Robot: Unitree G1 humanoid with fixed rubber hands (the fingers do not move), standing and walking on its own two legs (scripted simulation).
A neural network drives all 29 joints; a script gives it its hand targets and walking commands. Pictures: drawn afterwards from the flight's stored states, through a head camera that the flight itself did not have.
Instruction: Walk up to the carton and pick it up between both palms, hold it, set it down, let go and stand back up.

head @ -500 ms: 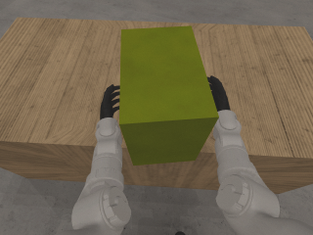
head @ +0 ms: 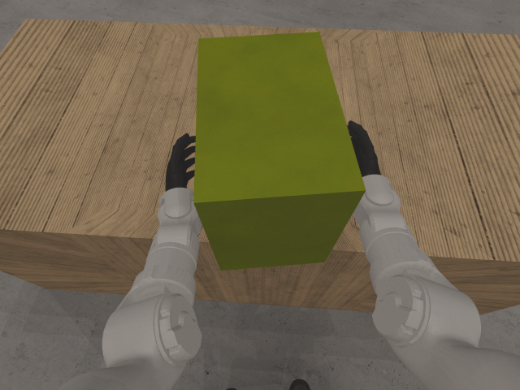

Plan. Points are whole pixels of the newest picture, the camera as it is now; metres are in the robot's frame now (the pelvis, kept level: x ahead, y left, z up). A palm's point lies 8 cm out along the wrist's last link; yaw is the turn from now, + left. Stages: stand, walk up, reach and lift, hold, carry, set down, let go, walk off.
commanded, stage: set down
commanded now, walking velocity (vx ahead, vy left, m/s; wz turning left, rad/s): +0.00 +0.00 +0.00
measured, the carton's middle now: (266, 159) +0.50 +0.01 -0.01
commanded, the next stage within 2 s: none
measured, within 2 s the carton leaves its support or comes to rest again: neither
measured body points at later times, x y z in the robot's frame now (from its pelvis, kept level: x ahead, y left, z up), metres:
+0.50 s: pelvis +0.00 +0.00 -0.01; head +0.11 -0.01 +0.43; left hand +0.45 +0.18 +0.03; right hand +0.49 -0.17 +0.04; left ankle -0.03 +0.12 -0.74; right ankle +0.00 -0.10 -0.74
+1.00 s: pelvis -0.04 -0.01 -0.02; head +0.04 -0.01 +0.43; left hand +0.45 +0.18 +0.12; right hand +0.47 -0.21 +0.13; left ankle -0.03 +0.12 -0.74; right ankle +0.00 -0.10 -0.74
